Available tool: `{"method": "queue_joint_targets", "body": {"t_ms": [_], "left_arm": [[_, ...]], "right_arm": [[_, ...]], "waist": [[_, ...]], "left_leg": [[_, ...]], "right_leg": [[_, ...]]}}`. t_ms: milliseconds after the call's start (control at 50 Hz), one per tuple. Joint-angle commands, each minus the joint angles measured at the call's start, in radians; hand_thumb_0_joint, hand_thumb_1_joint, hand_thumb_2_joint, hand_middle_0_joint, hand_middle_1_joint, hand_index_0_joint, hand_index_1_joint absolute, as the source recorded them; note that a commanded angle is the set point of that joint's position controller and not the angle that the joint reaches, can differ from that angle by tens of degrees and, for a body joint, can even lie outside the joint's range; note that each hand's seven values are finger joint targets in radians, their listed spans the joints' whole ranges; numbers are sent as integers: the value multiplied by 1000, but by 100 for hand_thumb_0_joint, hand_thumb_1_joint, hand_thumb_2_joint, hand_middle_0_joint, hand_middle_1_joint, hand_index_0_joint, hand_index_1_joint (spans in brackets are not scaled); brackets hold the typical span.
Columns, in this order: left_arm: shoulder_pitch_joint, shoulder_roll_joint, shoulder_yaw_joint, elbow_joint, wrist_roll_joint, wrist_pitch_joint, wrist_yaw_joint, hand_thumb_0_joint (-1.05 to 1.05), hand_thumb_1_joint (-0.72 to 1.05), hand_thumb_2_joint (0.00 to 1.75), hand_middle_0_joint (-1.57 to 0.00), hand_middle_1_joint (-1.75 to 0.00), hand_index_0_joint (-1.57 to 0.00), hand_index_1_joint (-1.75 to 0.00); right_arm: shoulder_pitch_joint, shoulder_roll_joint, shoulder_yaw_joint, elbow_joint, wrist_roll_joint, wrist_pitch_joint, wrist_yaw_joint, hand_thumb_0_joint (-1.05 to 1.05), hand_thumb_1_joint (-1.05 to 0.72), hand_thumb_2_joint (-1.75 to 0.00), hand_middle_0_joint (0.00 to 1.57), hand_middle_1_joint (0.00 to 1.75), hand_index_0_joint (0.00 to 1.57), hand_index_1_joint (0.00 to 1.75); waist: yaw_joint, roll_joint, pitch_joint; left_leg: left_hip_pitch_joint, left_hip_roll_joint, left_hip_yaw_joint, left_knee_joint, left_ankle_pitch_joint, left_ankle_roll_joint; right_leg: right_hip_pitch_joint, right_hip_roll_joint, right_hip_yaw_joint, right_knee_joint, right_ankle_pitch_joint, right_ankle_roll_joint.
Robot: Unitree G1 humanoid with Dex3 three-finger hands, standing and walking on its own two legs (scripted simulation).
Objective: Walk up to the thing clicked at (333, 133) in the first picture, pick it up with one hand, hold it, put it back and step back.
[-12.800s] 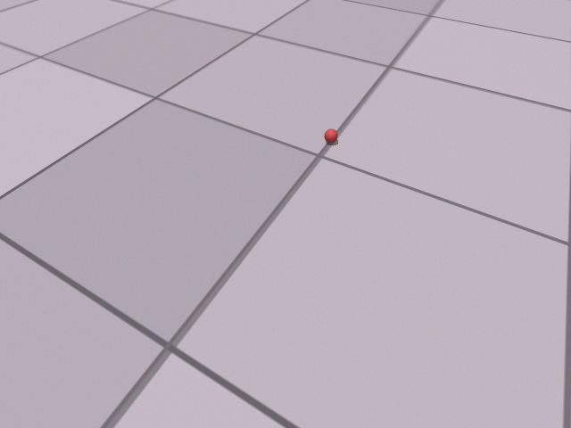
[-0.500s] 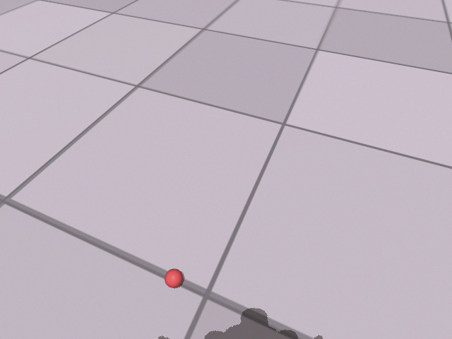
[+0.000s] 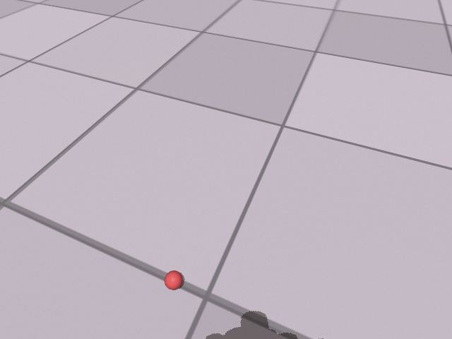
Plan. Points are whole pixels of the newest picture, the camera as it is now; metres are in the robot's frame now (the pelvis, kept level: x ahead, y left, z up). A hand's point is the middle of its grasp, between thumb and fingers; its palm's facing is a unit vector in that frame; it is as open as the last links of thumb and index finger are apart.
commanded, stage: stand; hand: left
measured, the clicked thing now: (173, 280) +0.50 +0.24 -0.74
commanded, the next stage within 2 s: walk up in 0.52 s
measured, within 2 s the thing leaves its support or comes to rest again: neither
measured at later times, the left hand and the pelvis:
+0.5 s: hand out of the picture +0.07 +0.25 -0.16, palm faces -0.03 -0.94 -0.35, open 7.4 cm; pelvis +0.00 +0.00 +0.00, yaw +0 degrees
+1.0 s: hand out of the picture +0.14 +0.28 -0.17, palm faces -0.05 -0.94 -0.34, open 7.4 cm; pelvis +0.05 +0.02 -0.01, yaw -1 degrees
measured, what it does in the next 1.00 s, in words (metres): lifts its right foot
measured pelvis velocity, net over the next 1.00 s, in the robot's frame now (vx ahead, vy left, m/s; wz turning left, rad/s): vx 0.05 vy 0.02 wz -0.02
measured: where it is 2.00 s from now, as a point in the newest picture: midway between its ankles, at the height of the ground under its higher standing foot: outside the picture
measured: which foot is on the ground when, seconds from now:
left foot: down 0.00-1.00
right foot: down 0.00-0.76, up 0.78-1.00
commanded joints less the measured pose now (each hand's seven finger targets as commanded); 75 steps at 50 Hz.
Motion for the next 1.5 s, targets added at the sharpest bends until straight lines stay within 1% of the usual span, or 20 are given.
{"method": "queue_joint_targets", "body": {"t_ms": [0, 480, 560, 620, 660, 700, 720, 740, 760, 800, 860, 980, 1020, 1040, 1060, 1100, 1140, 1200, 1320, 1480], "left_arm": [[-32, 213, 39, -57, 1, -18, 14, 0, 90, 90, -20, -30, -20, -30], [-29, 220, 37, -62, 1, -21, 16, 0, 90, 90, -20, -30, -20, -30], [43, 272, 98, -106, 22, -18, -2, 0, 90, 90, -20, -30, -20, -30], [69, 296, 113, -150, 30, -19, -2, 0, 90, 90, -20, -30, -20, -30], [58, 274, 105, -175, 25, -17, -5, 0, 90, 90, -20, -30, -20, -30], [-33, 213, 82, -216, 8, -9, -9, 0, 90, 90, -20, -30, -20, -30], [-35, 169, 71, -229, 0, -5, -10, 0, 90, 90, -20, -30, -20, -30], [-25, 187, 76, -221, 2, -1, -2, 0, 90, 90, -20, -30, -20, -30], [-9, 202, 78, -217, 8, 0, 4, 0, 90, 90, -20, -30, -20, -30], [17, 198, 81, -219, 3, -1, 5, 0, 90, 90, -20, -30, -20, -30], [40, 190, 77, -222, -3, 3, 0, 0, 90, 90, -20, -30, -20, -30], [98, 179, 81, -178, 9, 1, 12, 0, 90, 90, -20, -30, -20, -30], [104, 270, 100, -186, 9, -9, 21, 0, 90, 90, -20, -30, -20, -30], [39, 285, 87, -208, -2, -10, 18, 0, 90, 90, -20, -30, -20, -30], [-22, 281, 84, -225, 9, -8, 18, 0, 90, 90, -20, -30, -20, -30], [-65, 247, 73, -228, 11, -1, 19, 0, 90, 90, -20, -30, -20, -30], [-92, 236, 70, -220, 7, 5, 17, 0, 90, 90, -20, -30, -20, -30], [-72, 199, 69, -191, -14, 17, 5, 0, 90, 90, -20, -30, -20, -30], [-100, 187, 60, -141, -13, 1, 2, 0, 90, 90, -20, -30, -20, -30], [-101, 183, 54, -100, -6, 4, 2, 0, 90, 90, -20, -30, -20, -30]], "right_arm": [[-31, -214, -42, -55, 0, -18, -14, 0, -90, -90, 20, 30, 20, 30], [-14, -212, -43, -54, -1, -18, -13, 0, -90, -90, 20, 30, 20, 30], [23, -207, -72, -114, -27, -22, 1, 0, -90, -90, 20, 30, 20, 30], [17, -199, -80, -155, -33, -26, 3, 0, -90, -90, 20, 30, 20, 30], [73, -192, -87, -157, -31, -41, 3, 0, -90, -90, 20, 30, 20, 30], [178, -212, -103, -128, -37, -55, -4, 0, -90, -90, 20, 30, 20, 30], [195, -287, -124, -133, -43, -58, -8, 0, -90, -90, 20, 30, 20, 30], [165, -319, -126, -148, -34, -60, -5, 0, -90, -90, 20, 30, 20, 30], [164, -308, -131, -159, -30, -60, -6, 0, -90, -90, 20, 30, 20, 30], [175, -286, -129, -180, -23, -56, -16, 0, -90, -90, 20, 30, 20, 30], [156, -265, -121, -210, -16, -48, -25, 0, -90, -90, 20, 30, 20, 30], [68, -232, -100, -257, 15, -12, -28, 0, -90, -90, 20, 30, 20, 30], [107, -167, -75, -259, 32, -5, -25, 0, -90, -90, 20, 30, 20, 30], [155, -171, -81, -233, 23, 16, -29, 0, -90, -90, 20, 30, 20, 30], [174, -187, -86, -207, 10, 22, -33, 0, -90, -90, 20, 30, 20, 30], [166, -198, -80, -182, 11, 19, -24, 0, -90, -90, 20, 30, 20, 30], [193, -192, -75, -148, 10, 3, -21, 0, -90, -90, 20, 30, 20, 30], [39, -270, -85, -164, -5, -21, -18, 0, -90, -90, 20, 30, 20, 30], [7, -219, -64, -122, 2, -25, -15, 0, -90, -90, 20, 30, 20, 30], [-36, -217, -64, -111, 5, -19, -16, 0, -90, -90, 20, 30, 20, 30]], "waist": [[-2, 12, -69], [-3, -7, -89], [25, -111, -6], [38, -147, 88], [7, -122, 60], [-60, -9, -14], [-58, 117, -21], [-44, 153, 16], [-36, 123, 23], [-27, 129, 15], [-20, 167, -2], [29, 74, -63], [38, -121, -132], [13, -144, -129], [-9, -161, -87], [-16, -166, -44], [-44, -172, -67], [23, -39, -49], [7, 41, -85], [6, 24, -98]], "left_leg": [[-7, 111, -68, -36, 152, 37], [-8, 111, -70, -25, 176, 34], [-224, 2, 30, 160, -276, 78], [-326, 11, 21, 326, -300, 65], [-222, 24, 7, 224, -222, 73], [23, 73, -83, 3, 38, 76], [92, 213, -279, -66, 121, 129], [110, 321, -358, -44, 218, 229], [123, 345, -358, -7, 354, 280], [216, 285, -224, 62, 619, 244], [168, 227, -126, 79, 671, 193], [-81, 129, -14, 253, 495, 109], [-177, 14, 11, 424, 91, 35], [-96, -33, -8, 476, -366, 43], [-94, -17, -40, 481, -465, 47], [-121, 0, -48, 388, -398, 43], [-49, 21, -41, 142, -113, 32], [-123, 151, -183, 36, 103, 87], [-46, 106, -82, 12, 265, 49], [-32, 112, -62, -24, 223, 46]], "right_leg": [[17, -141, 104, -44, 178, -13], [29, -142, 107, -35, 212, -16], [41, -164, 227, -58, -365, -105], [2, -304, 349, -92, -216, -213], [-38, -275, 279, -12, 10, -191], [-160, -132, 105, 185, 146, -79], [-264, -7, 23, 329, -7, -16], [-340, 26, 28, 419, -364, -7], [-362, -1, 77, 504, -407, -9], [-415, -8, 88, 544, -372, -28], [-337, -19, 55, 462, -259, -19], [44, -24, -15, 119, 147, -40], [134, -248, 250, 71, 420, -135], [-34, -364, 376, 20, 293, -239], [-91, -373, 401, 21, 221, -254], [-111, -300, 300, 42, 179, -197], [-110, -247, 205, 93, 268, -123], [-48, -104, 92, 108, 98, -19], [38, -131, 87, 70, 264, -30], [55, -128, 74, 39, 244, -15]]}}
